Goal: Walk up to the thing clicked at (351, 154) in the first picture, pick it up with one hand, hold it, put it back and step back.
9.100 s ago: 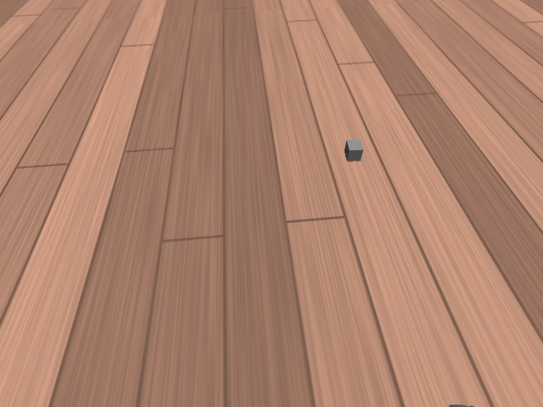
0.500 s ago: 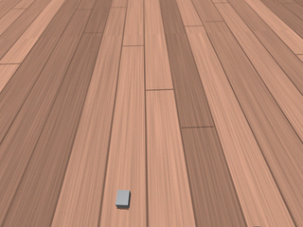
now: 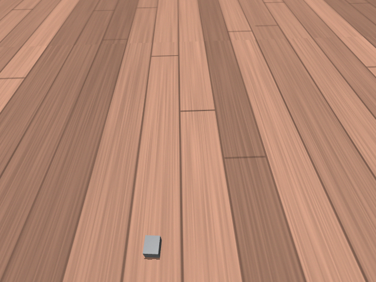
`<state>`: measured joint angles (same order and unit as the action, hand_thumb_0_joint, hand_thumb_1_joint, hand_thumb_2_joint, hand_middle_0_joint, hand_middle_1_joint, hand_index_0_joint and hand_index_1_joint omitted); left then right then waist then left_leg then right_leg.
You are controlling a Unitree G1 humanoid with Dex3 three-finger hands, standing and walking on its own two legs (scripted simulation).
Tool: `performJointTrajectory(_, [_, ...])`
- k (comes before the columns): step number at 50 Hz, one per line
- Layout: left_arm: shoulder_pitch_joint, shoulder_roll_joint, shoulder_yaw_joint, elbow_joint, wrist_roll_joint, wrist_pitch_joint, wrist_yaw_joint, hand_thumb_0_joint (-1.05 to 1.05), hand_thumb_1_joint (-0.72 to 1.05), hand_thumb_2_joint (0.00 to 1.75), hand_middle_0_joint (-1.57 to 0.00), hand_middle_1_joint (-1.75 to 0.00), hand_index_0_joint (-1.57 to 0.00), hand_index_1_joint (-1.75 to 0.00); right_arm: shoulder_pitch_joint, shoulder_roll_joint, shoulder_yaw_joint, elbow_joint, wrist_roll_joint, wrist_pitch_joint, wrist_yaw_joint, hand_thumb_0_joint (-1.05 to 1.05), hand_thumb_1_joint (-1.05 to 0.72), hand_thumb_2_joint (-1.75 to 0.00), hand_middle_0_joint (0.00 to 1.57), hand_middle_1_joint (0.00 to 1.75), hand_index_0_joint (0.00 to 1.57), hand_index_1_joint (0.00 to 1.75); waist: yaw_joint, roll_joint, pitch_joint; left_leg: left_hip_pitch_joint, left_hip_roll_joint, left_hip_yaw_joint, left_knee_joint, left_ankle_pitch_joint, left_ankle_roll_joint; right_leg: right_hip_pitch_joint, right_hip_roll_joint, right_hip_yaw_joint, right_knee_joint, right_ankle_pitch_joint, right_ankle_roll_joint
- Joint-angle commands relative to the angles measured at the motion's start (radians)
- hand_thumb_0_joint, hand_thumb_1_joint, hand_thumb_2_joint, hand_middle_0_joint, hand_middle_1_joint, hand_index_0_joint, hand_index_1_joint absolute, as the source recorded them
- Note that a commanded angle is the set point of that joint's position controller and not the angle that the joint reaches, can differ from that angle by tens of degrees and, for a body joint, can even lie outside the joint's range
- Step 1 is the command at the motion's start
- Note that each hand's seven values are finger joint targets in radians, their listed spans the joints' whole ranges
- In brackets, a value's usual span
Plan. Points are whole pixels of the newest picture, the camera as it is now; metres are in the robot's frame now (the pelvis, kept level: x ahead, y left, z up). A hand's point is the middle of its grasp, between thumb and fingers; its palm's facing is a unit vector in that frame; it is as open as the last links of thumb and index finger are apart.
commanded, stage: stand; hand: left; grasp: from above
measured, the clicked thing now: (152, 246) +0.36 +0.21 -0.74
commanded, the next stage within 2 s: rise first in 0.08 s
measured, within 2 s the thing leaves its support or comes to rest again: neither
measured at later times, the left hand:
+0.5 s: hand (98, 277) +0.15 +0.25 -0.18, palm faces -0.05 -0.94 -0.35, open 10.3 cm
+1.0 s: hand out of the picture +0.11 +0.26 -0.28, palm faces -0.23 -0.84 -0.49, open 13.9 cm
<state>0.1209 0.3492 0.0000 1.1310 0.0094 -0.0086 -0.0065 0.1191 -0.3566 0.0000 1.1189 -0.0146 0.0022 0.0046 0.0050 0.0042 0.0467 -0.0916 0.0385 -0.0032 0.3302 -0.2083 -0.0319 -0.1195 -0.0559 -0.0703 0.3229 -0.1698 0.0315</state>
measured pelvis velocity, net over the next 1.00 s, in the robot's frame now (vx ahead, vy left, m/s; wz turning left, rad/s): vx -0.04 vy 0.01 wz -0.02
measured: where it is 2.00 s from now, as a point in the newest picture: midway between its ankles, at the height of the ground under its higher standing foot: outside the picture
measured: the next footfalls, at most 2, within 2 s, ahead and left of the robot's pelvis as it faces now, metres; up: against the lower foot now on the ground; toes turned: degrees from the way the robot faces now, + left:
none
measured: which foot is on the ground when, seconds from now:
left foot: down 0.00-1.00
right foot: down 0.00-1.00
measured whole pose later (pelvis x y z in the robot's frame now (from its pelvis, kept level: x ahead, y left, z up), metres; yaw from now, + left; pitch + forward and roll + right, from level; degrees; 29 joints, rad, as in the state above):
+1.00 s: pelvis -0.04 +0.01 -0.13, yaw -1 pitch +21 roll -2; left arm 0.19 0.32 0.12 0.53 0.32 0.12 0.02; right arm 0.15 -0.24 -0.04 0.56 -0.01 -0.15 0.00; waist -0.02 0.00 -0.14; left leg -1.10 0.04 -0.04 1.31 -0.59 -0.02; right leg -1.11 -0.07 -0.04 1.25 -0.51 0.04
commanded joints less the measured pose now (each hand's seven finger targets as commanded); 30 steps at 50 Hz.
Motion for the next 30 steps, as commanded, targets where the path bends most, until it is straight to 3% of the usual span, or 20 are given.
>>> performJointTrajectory(1, [-0.030,0.217,0.043,-0.060,0.003,-0.019,0.011,0.00,0.90,0.90,-0.20,-0.30,-0.20,-0.30,-0.028,-0.212,-0.040,-0.058,0.005,-0.026,-0.011,0.00,-0.90,-0.90,0.20,0.30,0.20,0.30,0.000,0.003,-0.066,-0.036,0.099,-0.060,-0.061,0.161,0.039,0.054,-0.097,0.083,-0.035,0.136,-0.038])
performJointTrajectory(8, [-0.035,0.216,0.044,-0.064,0.003,-0.016,0.012,0.00,0.90,0.90,-0.20,-0.30,-0.20,-0.30,-0.028,-0.211,-0.039,-0.063,0.003,-0.028,-0.012,0.00,-0.90,-0.90,0.20,0.30,0.20,0.30,-0.001,0.010,-0.063,-0.039,0.099,-0.056,-0.060,0.183,0.039,0.052,-0.097,0.082,-0.028,0.157,-0.039])
performJointTrajectory(9, [-0.033,0.215,0.044,-0.062,0.002,-0.017,0.012,0.00,0.82,0.98,-0.12,-0.38,-0.14,-0.38,-0.028,-0.213,-0.038,-0.060,0.003,-0.027,-0.012,0.00,-0.88,-0.89,0.20,0.29,0.19,0.29,0.002,0.012,-0.062,-0.041,0.103,-0.058,-0.061,0.183,0.041,0.057,-0.097,0.084,-0.028,0.157,-0.037])
performJointTrajectory(10, [-0.384,0.047,0.045,-0.413,-0.052,-0.109,0.024,0.00,0.75,0.90,-0.20,-0.46,-0.20,-0.46,-0.028,-0.039,0.003,-0.339,0.072,-0.075,-0.034,0.00,-0.91,-0.90,0.20,0.30,0.20,0.30,-0.125,0.002,0.016,-0.131,-0.038,0.061,0.010,0.033,0.035,-0.190,0.042,0.025,0.021,0.068,-0.028])
performJointTrajectory(11, [-0.474,0.089,0.062,-0.334,-0.048,-0.100,0.033,0.00,0.67,0.88,-0.20,-0.54,-0.19,-0.54,0.023,-0.062,-0.002,-0.278,0.070,-0.073,-0.045,0.00,-0.89,-0.90,0.20,0.30,0.20,0.30,-0.102,-0.013,-0.023,-0.127,-0.046,0.057,0.027,0.005,0.040,-0.146,0.038,0.016,0.029,0.027,-0.024])
performJointTrajectory(12, [-0.302,0.176,0.112,-0.172,-0.029,-0.063,0.036,0.00,0.59,0.88,-0.19,-0.62,-0.19,-0.62,0.067,-0.100,-0.022,-0.287,0.077,-0.060,-0.055,0.00,-0.88,-0.90,0.20,0.30,0.20,0.30,-0.069,-0.056,-0.011,-0.158,-0.039,0.058,0.040,-0.001,0.038,-0.138,0.048,0.005,0.039,-0.003,-0.030])
performJointTrajectory(13, [-0.263,0.206,0.135,-0.100,-0.009,-0.041,0.025,0.00,0.51,0.90,-0.17,-0.70,-0.16,-0.70,0.080,-0.099,-0.033,-0.296,0.070,-0.054,-0.056,0.00,-0.89,-0.90,0.20,0.30,0.20,0.30,-0.056,-0.064,-0.045,-0.197,-0.048,0.053,0.087,0.014,0.040,-0.161,0.046,0.006,0.066,0.000,-0.033])
performJointTrajectory(14, [-0.321,0.227,0.148,-0.114,0.006,-0.040,0.012,0.00,0.43,0.91,-0.15,-0.78,-0.16,-0.78,0.083,-0.096,-0.042,-0.327,0.066,-0.057,-0.056,0.00,-0.93,-0.91,0.20,0.30,0.20,0.30,-0.050,-0.063,-0.071,-0.219,-0.044,0.048,0.120,0.023,0.040,-0.176,0.048,0.004,0.105,0.011,-0.034])
performJointTrajectory(15, [-0.308,0.243,0.178,-0.100,0.030,-0.046,0.005,0.00,0.35,0.91,-0.16,-0.82,-0.16,-0.82,0.097,-0.098,-0.060,-0.344,0.050,-0.061,-0.057,0.00,-0.92,-0.91,0.20,0.30,0.20,0.30,-0.034,-0.045,-0.142,-0.228,-0.044,0.045,0.147,0.038,0.036,-0.172,0.047,0.008,0.147,0.033,-0.036])
performJointTrajectory(18, [-0.091,0.217,0.220,-0.089,0.090,-0.018,-0.017,0.00,0.11,0.91,-0.15,-0.93,-0.16,-0.92,0.134,-0.076,-0.088,-0.405,0.026,-0.070,-0.038,0.00,-0.92,-0.91,0.20,0.30,0.20,0.30,0.027,0.032,-0.278,-0.297,-0.061,0.051,0.233,0.117,0.023,-0.145,0.035,0.022,0.242,0.095,-0.043])
performJointTrajectory(21, [-0.093,0.162,0.190,-0.193,0.113,0.032,-0.009,0.00,-0.13,0.92,-0.17,-0.94,-0.15,-0.95,0.121,-0.064,-0.093,-0.473,0.035,-0.074,-0.033,0.00,-0.90,-0.91,0.20,0.30,0.20,0.30,0.012,0.058,-0.277,-0.295,-0.054,0.045,0.236,0.134,0.015,-0.183,0.046,0.016,0.248,0.092,-0.049])
performJointTrajectory(24, [-0.116,0.182,0.203,-0.241,0.140,0.088,0.005,0.00,-0.37,0.91,-0.19,-0.92,-0.16,-0.95,0.088,-0.060,-0.091,-0.524,0.039,-0.078,-0.023,0.00,-0.89,-0.90,0.20,0.30,0.20,0.30,0.002,0.012,-0.245,-0.373,-0.048,0.035,0.290,0.080,0.021,-0.253,0.052,0.008,0.282,0.031,-0.044])
performJointTrajectory(25, [-0.126,0.162,0.194,-0.260,0.143,0.094,0.010,0.00,-0.44,0.91,-0.18,-0.93,-0.15,-0.96,0.087,-0.056,-0.091,-0.537,0.036,-0.084,-0.019,0.00,-0.88,-0.90,0.20,0.30,0.20,0.30,-0.010,-0.002,-0.234,-0.399,-0.044,0.036,0.315,0.053,0.022,-0.293,0.054,0.007,0.305,0.004,-0.043])
performJointTrajectory(30, [-0.083,0.145,0.220,-0.362,0.187,0.075,0.026,0.00,-0.52,0.93,-0.15,-0.98,-0.13,-1.00,0.116,-0.042,-0.103,-0.576,0.023,-0.121,-0.006,0.00,-0.90,-0.90,0.20,0.30,0.20,0.30,-0.008,0.025,-0.305,-0.529,-0.033,0.024,0.472,0.013,0.021,-0.440,0.052,0.008,0.474,-0.045,-0.047])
